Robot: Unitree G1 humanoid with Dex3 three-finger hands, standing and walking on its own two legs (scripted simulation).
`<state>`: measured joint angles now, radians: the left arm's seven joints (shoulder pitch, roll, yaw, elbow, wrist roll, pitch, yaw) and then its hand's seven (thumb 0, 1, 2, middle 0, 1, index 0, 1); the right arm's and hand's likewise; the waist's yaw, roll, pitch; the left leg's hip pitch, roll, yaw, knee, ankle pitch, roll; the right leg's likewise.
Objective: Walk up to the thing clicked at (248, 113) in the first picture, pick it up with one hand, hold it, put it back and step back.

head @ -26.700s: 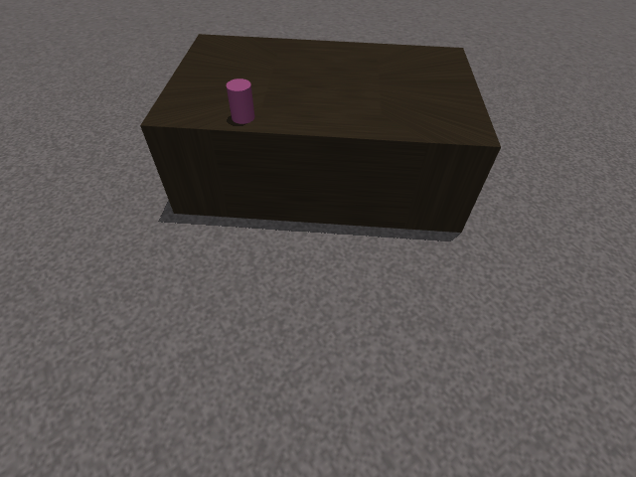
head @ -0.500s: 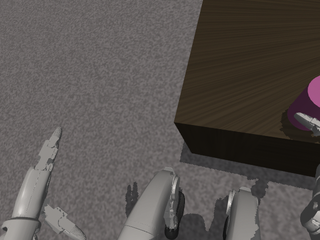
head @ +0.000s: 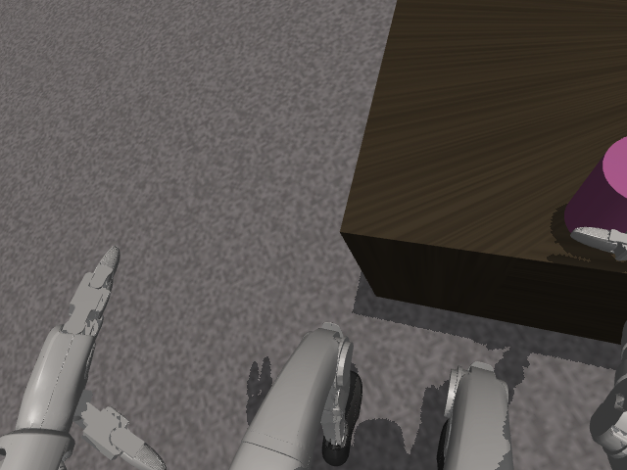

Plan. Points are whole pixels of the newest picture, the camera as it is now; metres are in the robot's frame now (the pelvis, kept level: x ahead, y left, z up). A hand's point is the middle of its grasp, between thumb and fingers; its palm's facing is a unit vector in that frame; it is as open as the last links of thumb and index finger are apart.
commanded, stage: open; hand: right
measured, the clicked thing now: (623, 196) +0.48 -0.24 -0.05
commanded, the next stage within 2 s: withdraw in 0.02 s
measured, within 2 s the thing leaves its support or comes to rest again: neither
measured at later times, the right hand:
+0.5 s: hand out of the picture +0.49 -0.30 +0.05, palm faces +0.35 +0.94 -0.02, open 16.9 cm
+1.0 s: hand out of the picture +0.45 -0.39 +0.16, palm faces +0.51 +0.80 -0.30, open 17.1 cm
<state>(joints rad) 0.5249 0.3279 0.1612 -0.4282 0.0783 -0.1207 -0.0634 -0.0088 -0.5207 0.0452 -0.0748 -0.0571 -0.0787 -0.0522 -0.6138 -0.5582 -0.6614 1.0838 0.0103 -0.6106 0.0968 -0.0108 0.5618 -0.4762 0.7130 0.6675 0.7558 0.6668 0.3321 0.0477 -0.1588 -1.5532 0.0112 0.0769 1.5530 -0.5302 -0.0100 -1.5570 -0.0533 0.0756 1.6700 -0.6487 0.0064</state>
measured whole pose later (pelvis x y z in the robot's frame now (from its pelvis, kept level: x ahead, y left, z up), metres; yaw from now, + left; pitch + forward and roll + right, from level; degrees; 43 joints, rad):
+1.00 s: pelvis +0.04 -0.01 +0.13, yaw -2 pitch +18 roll +4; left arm 0.40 0.26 -0.07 0.03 0.01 0.09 0.01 -0.01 -0.03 0.38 -0.12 -0.15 -0.11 -0.15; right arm -0.67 -0.70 -0.48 1.16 -0.07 -0.15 -0.06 -0.01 0.48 -0.10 0.06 0.07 0.06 0.06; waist 0.12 0.01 -0.14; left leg -0.90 0.00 0.05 0.99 -0.40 -0.02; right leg -0.91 -0.06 0.03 1.10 -0.51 0.00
